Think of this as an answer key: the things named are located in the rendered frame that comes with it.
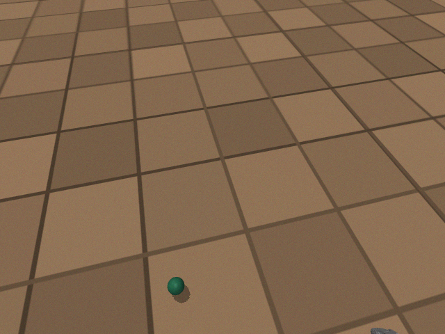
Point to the ball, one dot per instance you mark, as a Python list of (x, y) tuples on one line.
[(176, 286)]

